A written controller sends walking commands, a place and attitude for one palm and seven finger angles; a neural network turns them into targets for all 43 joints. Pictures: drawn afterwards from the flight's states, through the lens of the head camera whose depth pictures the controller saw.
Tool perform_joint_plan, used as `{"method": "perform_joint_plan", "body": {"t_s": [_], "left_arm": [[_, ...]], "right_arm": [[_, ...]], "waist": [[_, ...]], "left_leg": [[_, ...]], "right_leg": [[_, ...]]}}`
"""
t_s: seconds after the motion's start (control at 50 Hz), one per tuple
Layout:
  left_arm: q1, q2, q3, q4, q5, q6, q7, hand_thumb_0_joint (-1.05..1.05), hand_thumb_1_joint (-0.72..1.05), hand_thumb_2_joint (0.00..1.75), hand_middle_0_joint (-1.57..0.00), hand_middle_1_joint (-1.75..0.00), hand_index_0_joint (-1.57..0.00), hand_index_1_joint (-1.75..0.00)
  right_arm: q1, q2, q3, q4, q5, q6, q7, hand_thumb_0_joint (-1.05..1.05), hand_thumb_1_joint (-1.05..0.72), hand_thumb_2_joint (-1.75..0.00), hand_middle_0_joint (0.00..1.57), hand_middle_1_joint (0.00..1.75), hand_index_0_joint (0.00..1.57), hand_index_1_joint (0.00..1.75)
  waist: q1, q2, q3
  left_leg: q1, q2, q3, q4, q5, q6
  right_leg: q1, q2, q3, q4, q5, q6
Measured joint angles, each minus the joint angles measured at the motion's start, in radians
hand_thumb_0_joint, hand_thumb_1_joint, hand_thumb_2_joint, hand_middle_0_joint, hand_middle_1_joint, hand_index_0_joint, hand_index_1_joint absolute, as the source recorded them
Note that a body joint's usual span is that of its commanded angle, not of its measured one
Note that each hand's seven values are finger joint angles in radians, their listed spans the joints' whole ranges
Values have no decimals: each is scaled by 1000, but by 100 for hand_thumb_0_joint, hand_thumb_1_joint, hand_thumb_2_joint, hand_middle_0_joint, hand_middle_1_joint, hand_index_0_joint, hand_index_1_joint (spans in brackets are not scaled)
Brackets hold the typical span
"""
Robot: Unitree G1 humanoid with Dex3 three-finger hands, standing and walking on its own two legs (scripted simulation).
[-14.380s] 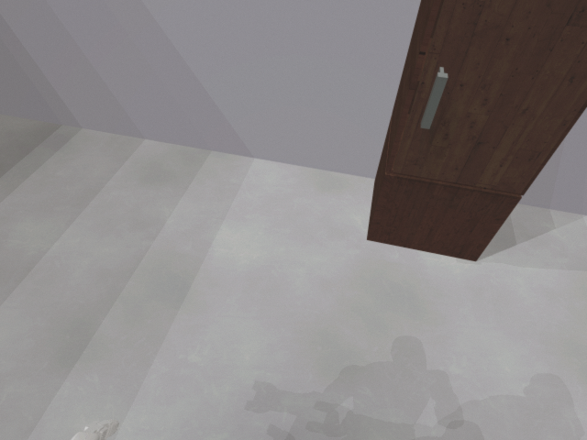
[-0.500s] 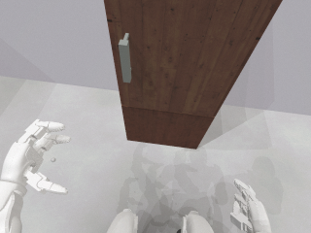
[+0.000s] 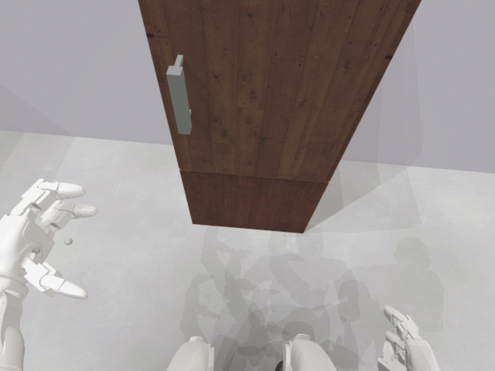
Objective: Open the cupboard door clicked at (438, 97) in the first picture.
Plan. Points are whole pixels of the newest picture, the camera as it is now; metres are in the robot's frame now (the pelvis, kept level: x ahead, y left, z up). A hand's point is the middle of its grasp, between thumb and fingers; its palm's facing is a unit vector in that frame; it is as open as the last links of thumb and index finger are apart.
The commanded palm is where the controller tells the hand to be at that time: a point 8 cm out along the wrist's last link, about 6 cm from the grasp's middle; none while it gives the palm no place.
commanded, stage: raise the hand with hooked fingers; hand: left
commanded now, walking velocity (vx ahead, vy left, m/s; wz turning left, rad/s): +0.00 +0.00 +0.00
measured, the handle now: (182, 96) +0.62 +0.16 +0.04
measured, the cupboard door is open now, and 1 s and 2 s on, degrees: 0 0 0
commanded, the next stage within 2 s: move the hooked fingers beside the handle in 0.26 s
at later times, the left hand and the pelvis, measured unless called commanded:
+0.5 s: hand (65, 239) +0.29 +0.28 +0.05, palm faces -0.02 -1.00 -0.02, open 14.0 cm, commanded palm +0.28 +0.32 +0.06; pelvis -0.01 +0.00 +0.00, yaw +1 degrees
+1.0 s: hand (105, 179) +0.40 +0.25 +0.05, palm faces -0.05 -1.00 -0.01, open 14.0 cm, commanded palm +0.38 +0.30 +0.05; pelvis -0.01 +0.00 -0.01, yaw +0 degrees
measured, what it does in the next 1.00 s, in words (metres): stands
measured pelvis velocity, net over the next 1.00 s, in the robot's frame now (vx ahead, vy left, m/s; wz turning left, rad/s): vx -0.01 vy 0.00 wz -0.01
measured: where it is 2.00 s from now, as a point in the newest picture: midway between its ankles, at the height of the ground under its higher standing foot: outside the picture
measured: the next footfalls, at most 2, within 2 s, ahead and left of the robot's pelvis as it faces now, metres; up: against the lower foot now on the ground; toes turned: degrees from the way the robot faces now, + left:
none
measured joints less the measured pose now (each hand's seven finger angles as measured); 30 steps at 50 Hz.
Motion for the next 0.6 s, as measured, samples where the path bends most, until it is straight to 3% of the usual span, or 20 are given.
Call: {"method": "perform_joint_plan", "body": {"t_s": [0.42,0.6], "left_arm": [[-21,-4,-9,28,6,-11,-5,-1,-50,30,-30,-120,-30,-120],[-197,-1,-50,134,53,1,16,-1,-50,30,-30,-120,-30,-120]], "right_arm": [[-20,14,19,-4,2,1,-8,1,-90,-90,21,30,20,30],[-30,7,22,26,1,-2,-25,1,-90,-90,21,30,20,30]], "waist": [[14,6,1],[14,2,3]], "left_leg": [[-1,-7,-6,7,5,3],[-40,-14,-14,30,6,4]], "right_leg": [[5,-5,-4,3,4,2],[-29,-13,-9,25,2,2]]}}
